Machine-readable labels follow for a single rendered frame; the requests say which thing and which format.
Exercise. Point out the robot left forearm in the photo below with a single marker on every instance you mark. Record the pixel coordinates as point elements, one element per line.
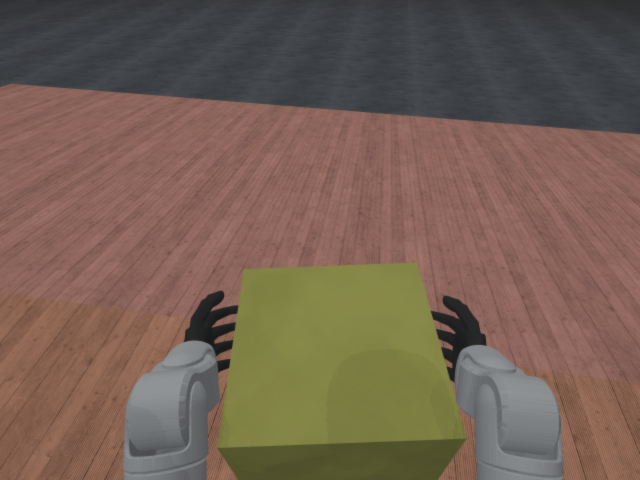
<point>166,419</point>

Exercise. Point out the right robot hand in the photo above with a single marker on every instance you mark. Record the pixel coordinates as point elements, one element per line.
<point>466,327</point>

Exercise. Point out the left robot hand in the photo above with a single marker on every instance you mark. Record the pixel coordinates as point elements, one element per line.
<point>202,321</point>

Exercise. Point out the robot right forearm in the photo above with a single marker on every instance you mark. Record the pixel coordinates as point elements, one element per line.
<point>517,417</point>

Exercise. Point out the carton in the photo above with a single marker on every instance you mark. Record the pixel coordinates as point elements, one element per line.
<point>337,373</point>

